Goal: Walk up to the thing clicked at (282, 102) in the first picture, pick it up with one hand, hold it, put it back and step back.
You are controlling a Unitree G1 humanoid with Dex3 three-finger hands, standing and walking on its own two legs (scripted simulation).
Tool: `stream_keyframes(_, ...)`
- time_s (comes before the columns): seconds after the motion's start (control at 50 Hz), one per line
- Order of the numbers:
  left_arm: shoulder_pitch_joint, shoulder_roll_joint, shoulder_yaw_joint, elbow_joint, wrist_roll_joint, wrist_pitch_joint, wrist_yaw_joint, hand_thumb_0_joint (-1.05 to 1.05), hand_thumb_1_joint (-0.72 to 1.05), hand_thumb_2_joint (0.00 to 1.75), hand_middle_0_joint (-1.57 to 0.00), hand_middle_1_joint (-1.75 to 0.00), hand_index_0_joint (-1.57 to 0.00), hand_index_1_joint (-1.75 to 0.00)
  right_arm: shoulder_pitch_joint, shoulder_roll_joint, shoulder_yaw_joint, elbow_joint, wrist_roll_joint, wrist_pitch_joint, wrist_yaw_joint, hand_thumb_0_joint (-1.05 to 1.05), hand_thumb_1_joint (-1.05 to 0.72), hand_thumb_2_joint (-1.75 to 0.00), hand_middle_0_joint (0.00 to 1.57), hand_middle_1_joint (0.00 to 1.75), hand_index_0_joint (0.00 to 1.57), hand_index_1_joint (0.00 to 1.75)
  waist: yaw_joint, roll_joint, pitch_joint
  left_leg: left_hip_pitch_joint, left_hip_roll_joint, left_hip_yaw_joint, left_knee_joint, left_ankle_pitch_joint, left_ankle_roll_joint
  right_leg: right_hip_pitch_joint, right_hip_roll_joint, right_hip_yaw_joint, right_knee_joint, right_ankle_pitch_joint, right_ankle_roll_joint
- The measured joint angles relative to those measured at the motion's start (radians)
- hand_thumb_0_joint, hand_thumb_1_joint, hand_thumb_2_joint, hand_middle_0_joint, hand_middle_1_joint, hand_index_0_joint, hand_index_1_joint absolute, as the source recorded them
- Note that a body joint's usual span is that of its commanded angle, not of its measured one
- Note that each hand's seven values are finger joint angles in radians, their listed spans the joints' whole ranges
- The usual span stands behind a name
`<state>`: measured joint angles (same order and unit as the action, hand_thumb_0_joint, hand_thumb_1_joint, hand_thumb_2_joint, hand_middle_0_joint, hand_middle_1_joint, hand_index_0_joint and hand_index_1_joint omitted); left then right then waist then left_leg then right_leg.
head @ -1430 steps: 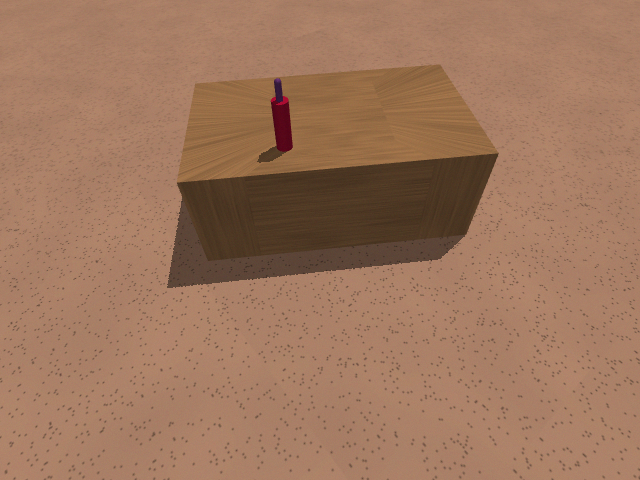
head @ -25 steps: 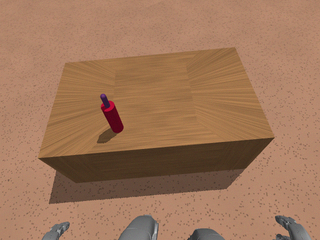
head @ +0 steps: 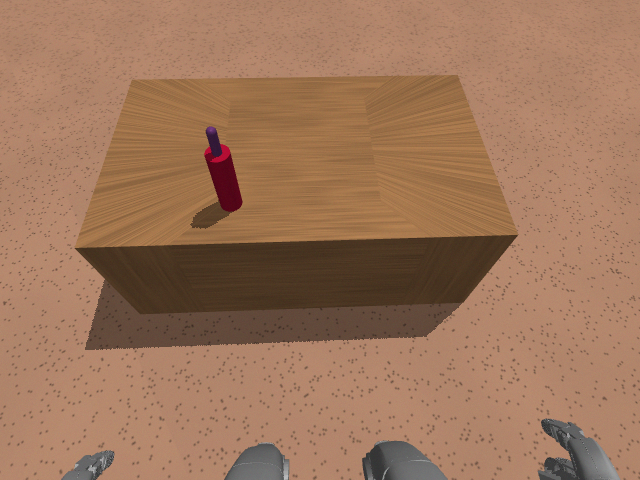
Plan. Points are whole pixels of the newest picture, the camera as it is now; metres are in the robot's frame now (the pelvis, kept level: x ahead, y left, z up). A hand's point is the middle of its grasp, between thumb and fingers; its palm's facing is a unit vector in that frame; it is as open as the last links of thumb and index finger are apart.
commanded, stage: step back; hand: left
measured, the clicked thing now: (222, 169) +0.73 +0.25 -0.22
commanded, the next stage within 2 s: stand in 2.00 s
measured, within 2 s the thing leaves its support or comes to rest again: neither
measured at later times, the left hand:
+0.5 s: hand out of the picture -0.04 +0.26 -0.15, palm faces +0.07 -0.91 -0.40, open 7.4 cm
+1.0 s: hand out of the picture -0.26 +0.22 -0.13, palm faces +0.07 -0.89 -0.46, open 7.4 cm
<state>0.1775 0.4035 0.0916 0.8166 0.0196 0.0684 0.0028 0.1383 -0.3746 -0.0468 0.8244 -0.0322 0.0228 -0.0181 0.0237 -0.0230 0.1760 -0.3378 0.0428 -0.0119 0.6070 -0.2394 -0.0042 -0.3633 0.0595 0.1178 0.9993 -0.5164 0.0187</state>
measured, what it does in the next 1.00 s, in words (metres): walks backwards: right foot, then left foot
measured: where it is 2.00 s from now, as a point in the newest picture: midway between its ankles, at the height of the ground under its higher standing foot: outside the picture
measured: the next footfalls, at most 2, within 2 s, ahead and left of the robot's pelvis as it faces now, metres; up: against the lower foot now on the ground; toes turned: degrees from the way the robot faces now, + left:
right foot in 0.06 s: -0.01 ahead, -0.15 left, +0.00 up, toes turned +3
left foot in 0.40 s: -0.10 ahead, +0.09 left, +0.00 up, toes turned +2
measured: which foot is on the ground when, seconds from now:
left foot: down 0.00-0.10, up 0.12-0.38, down 0.40-0.76, up 0.78-1.00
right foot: up 0.00-0.04, down 0.06-0.42, up 0.44-0.72, down 0.74-1.00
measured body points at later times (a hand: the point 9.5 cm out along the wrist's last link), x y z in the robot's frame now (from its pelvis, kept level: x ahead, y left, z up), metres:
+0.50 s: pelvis -0.16 -0.02 -0.01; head -0.10 -0.01 +0.44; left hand -0.05 +0.30 -0.12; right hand -0.06 -0.33 -0.12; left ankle -0.14 +0.09 -0.73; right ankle -0.11 -0.15 -0.68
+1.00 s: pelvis -0.32 -0.06 +0.00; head -0.27 -0.08 +0.44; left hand -0.26 +0.26 -0.10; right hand -0.20 -0.38 -0.13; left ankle -0.34 +0.08 -0.68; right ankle -0.28 -0.18 -0.73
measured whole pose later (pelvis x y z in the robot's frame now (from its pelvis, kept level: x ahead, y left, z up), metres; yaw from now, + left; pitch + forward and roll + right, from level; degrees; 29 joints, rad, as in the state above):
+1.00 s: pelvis -0.32 -0.06 +0.00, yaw +4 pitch -2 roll +2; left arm 0.19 0.37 0.06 0.86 0.05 0.02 0.02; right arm 0.17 -0.41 -0.05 0.90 -0.02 0.07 -0.01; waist 0.03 0.03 0.14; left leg -0.40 -0.07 -0.10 0.98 -0.51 -0.03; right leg -0.31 -0.04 -0.02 0.66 -0.31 -0.02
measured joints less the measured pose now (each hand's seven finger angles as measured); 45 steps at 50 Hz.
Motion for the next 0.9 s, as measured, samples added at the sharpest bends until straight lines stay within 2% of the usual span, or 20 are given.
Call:
stream_keyframes(0.06,0.013,0.001,-0.004,0.017,0.003,-0.015,-0.004,0.01,0.9,0.9,-0.21,-0.3,-0.21,-0.3,-0.023,-0.02,-0.002,-0.018,0.003,0.009,0.003,0.01,-0.9,-0.9,0.2,0.3,0.21,0.3,0.006,0.016,-0.001,-0.057,0.019,0.006,0.06,-0.001,-0.021,0.11,-0.047,-0.041,-0.283,0.102,-0.01)
stream_keyframes(0.08,0.009,-0.007,-0.003,0.029,0.006,-0.022,-0.003,0.01,0.9,0.9,-0.21,-0.3,-0.21,-0.3,-0.032,-0.031,-0.004,-0.018,0.008,0.015,0.005,0.01,-0.9,-0.9,0.2,0.3,0.21,0.3,0.005,0.039,0.005,-0.077,0.036,-0.006,0.089,-0.005,-0.03,0.133,-0.038,-0.057,-0.337,0.112,-0.008)
stream_keyframes(0.1,0.004,-0.024,-0.005,0.04,0.012,-0.026,-0.003,0.01,0.9,0.9,-0.21,-0.3,-0.21,-0.3,-0.04,-0.044,-0.008,-0.013,0.013,0.022,0.004,0.01,-0.9,-0.9,0.2,0.3,0.21,0.3,-0.007,0.077,0.014,-0.092,0.049,-0.039,0.111,-0.007,-0.018,0.138,-0.016,-0.082,-0.343,0.122,-0.011)
stream_keyframes(0.16,0.023,-0.039,-0.022,0.037,0.017,-0.028,-0.012,0.01,0.9,0.9,-0.21,-0.3,-0.21,-0.3,-0.031,-0.041,-0.014,0.013,0.025,0.045,-0.006,0.01,-0.91,-0.9,0.2,0.3,0.21,0.3,0.007,0.061,-0.011,-0.154,-0.062,-0.115,0.33,-0.229,-0.002,0.094,-0.044,-0.074,-0.314,0.141,-0.024)
stream_keyframes(0.2,0.028,-0.05,-0.03,0.034,0.018,-0.027,-0.008,0.01,0.9,0.9,-0.21,-0.3,-0.21,-0.3,-0.015,-0.046,-0.013,0.019,0.034,0.045,-0.007,0.01,-0.91,-0.9,0.2,0.3,0.21,0.3,0.011,0.052,-0.023,-0.174,-0.126,-0.136,0.471,-0.249,0.001,0.08,-0.065,-0.066,-0.335,0.172,-0.025)
stream_keyframes(0.26,0.011,-0.053,-0.03,0.021,0.022,-0.024,0.002,0.01,0.9,0.9,-0.21,-0.3,-0.21,-0.3,0.016,-0.051,-0.009,0.022,0.035,0.031,-0.009,0.01,-0.91,-0.9,0.2,0.3,0.21,0.3,0.004,0.047,-0.027,-0.147,-0.151,-0.122,0.514,-0.252,-0.008,0.053,-0.084,-0.077,-0.356,0.21,-0.025)
stream_keyframes(0.36,-0.043,-0.035,-0.028,-0.032,0.019,-0.03,0.017,0.01,0.9,0.9,-0.21,-0.3,-0.21,-0.3,0.051,-0.041,-0.006,0.041,0.02,0.03,-0.006,0.01,-0.91,-0.9,0.2,0.3,0.21,0.3,-0.009,0.035,-0.008,-0.007,-0.108,-0.061,0.251,-0.261,-0.01,-0.008,-0.104,-0.121,-0.328,0.241,-0.017)
stream_keyframes(0.4,-0.068,-0.021,-0.03,-0.047,0.011,-0.025,0.017,0.01,0.9,0.9,-0.21,-0.3,-0.21,-0.3,0.058,-0.033,-0.008,0.048,0.014,0.023,-0.001,0.01,-0.91,-0.9,0.2,0.3,0.21,0.3,-0.017,0.023,0.002,0.061,-0.094,-0.032,0.079,-0.152,0.005,-0.044,-0.117,-0.135,-0.284,0.238,-0.008)
stream_keyframes(0.42,-0.083,-0.009,-0.029,-0.047,0.007,-0.021,0.017,0.01,0.9,0.9,-0.21,-0.3,-0.21,-0.3,0.052,-0.019,-0.011,0.056,0.008,0.022,-0.001,0.01,-0.91,-0.9,0.2,0.3,0.21,0.3,-0.012,-0.008,0.019,0.067,-0.112,-0.017,0.061,-0.115,0.017,-0.058,-0.135,-0.121,-0.261,0.238,-0.006)
stream_keyframes(0.44,-0.092,-0.005,-0.028,-0.042,0.003,-0.016,0.019,0.0,0.9,0.9,-0.21,-0.3,-0.21,-0.3,0.048,-0.01,-0.008,0.059,0.004,0.023,0.005,0.01,-0.91,-0.9,0.2,0.3,0.21,0.3,-0.006,-0.023,0.028,0.06,-0.116,-0.006,0.067,-0.107,0.024,-0.071,-0.127,-0.1,-0.235,0.191,-0.015)
stream_keyframes(0.5,-0.096,-0.005,-0.024,-0.011,-0.002,0.001,0.024,0.0,0.9,0.9,-0.21,-0.3,-0.21,-0.3,0.042,0.003,0.003,0.059,-0.004,0.021,0.02,0.01,-0.91,-0.9,0.2,0.3,0.21,0.3,-0.025,-0.006,0.022,0.035,-0.084,-0.024,0.061,-0.078,0.032,-0.123,-0.018,-0.025,0.01,-0.004,-0.03)
stream_keyframes(0.54,-0.083,0.001,-0.021,0.001,-0.01,0.001,0.023,0.0,0.9,0.9,-0.21,-0.3,-0.21,-0.3,0.038,0.012,0.01,0.058,-0.007,0.022,0.017,0.01,-0.9,-0.9,0.2,0.3,0.21,0.3,-0.025,-0.007,0.006,0.025,-0.065,-0.024,0.025,-0.041,0.028,-0.137,0.03,0.004,0.149,-0.012,-0.035)
stream_keyframes(0.58,-0.063,0.002,-0.018,0.007,-0.01,-0.006,0.02,0.0,0.9,0.9,-0.21,-0.3,-0.21,-0.3,0.026,0.013,0.01,0.051,-0.008,0.024,0.015,0.01,-0.9,-0.9,0.2,0.3,0.21,0.3,-0.018,-0.004,-0.005,0.01,-0.048,-0.017,-0.001,-0.01,0.027,-0.113,0.039,0.002,0.187,-0.007,-0.026)
stream_keyframes(0.68,-0.019,-0.003,-0.024,0.031,-0.001,-0.015,0.013,0.0,0.9,0.9,-0.21,-0.3,-0.21,-0.3,-0.02,-0.005,0.002,0.011,-0.007,0.023,0.013,0.01,-0.9,-0.9,0.2,0.3,0.21,0.3,-0.005,0.015,-0.009,-0.047,-0.014,0.005,-0.007,0.044,0.012,0.05,-0.014,-0.041,-0.08,-0.002,-0.001)
stream_keyframes(0.72,-0.007,-0.005,-0.028,0.046,0.002,-0.025,0.011,0.0,0.9,0.9,-0.21,-0.3,-0.21,-0.3,-0.041,-0.018,0.001,0.001,-0.001,0.03,0.015,0.01,-0.9,-0.9,0.2,0.3,0.21,0.3,0.003,0.025,-0.01,-0.083,-0.001,0.014,0.019,0.054,-0.001,0.13,-0.039,-0.068,-0.276,0.07,-0.007)
stream_keyframes(0.76,-0.007,-0.027,-0.029,0.072,0.011,-0.035,0.012,0.0,0.9,0.9,-0.21,-0.3,-0.21,-0.3,-0.065,-0.04,-0.003,0.006,0.008,0.04,0.016,0.01,-0.9,-0.9,0.2,0.3,0.21,0.3,0.0,0.078,0.002,-0.116,0.032,-0.01,0.057,0.059,-0.008,0.169,-0.012,-0.1,-0.373,0.104,-0.024)
stream_keyframes(0.78,-0.003,-0.037,-0.033,0.077,0.015,-0.036,0.008,0.0,0.9,0.9,-0.21,-0.3,-0.21,-0.3,-0.067,-0.044,-0.008,0.015,0.013,0.045,0.012,0.01,-0.9,-0.9,0.2,0.3,0.21,0.3,-0.006,0.096,0.002,-0.131,0.018,-0.045,0.084,-0.005,-0.002,0.16,-0.005,-0.113,-0.366,0.114,-0.031)
stream_keyframes(0.82,0.02,-0.04,-0.038,0.073,0.02,-0.037,0.002,0.0,0.9,0.9,-0.21,-0.3,-0.21,-0.3,-0.058,-0.033,-0.01,0.031,0.018,0.059,0.004,0.01,-0.91,-0.9,0.2,0.3,0.21,0.3,0.018,0.068,-0.017,-0.17,-0.063,-0.094,0.242,-0.185,-0.006,0.126,-0.032,-0.092,-0.344,0.13,-0.041)
stream_keyframes(0.86,0.035,-0.045,-0.041,0.074,0.019,-0.035,0.005,0.01,0.9,0.9,-0.21,-0.3,-0.21,-0.3,-0.04,-0.033,-0.007,0.037,0.025,0.06,0.002,0.01,-0.91,-0.9,0.2,0.3,0.21,0.3,0.025,0.052,-0.03,-0.192,-0.132,-0.131,0.403,-0.233,-0.007,0.111,-0.057,-0.082,-0.358,0.158,-0.041)
stream_keyframes(0.9,0.036,-0.047,-0.04,0.074,0.022,-0.034,0.011,0.01,0.9,0.9,-0.21,-0.3,-0.21,-0.3,-0.019,-0.038,-0.005,0.04,0.027,0.052,0.0,0.01,-0.91,-0.9,0.2,0.3,0.21,0.3,0.018,0.049,-0.037,-0.185,-0.158,-0.135,0.484,-0.235,-0.013,0.095,-0.074,-0.089,-0.366,0.181,-0.039)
